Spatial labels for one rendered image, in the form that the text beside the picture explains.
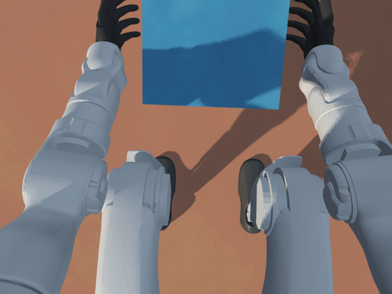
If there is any right robot thigh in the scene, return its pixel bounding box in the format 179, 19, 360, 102
254, 167, 334, 294

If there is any carton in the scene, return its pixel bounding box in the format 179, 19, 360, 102
142, 0, 290, 110

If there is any left robot forearm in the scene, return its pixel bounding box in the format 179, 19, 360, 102
22, 41, 127, 204

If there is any robot right upper arm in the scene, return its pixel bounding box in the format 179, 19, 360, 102
323, 155, 392, 294

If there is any left robot hand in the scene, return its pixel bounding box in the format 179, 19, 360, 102
96, 0, 141, 51

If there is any right robot hand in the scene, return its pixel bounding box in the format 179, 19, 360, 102
286, 0, 335, 60

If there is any right robot shin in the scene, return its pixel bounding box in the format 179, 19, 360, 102
247, 156, 330, 229

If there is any right robot forearm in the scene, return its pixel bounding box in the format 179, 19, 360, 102
299, 45, 392, 166

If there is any robot left upper arm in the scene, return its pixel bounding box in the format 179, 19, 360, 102
0, 148, 108, 294

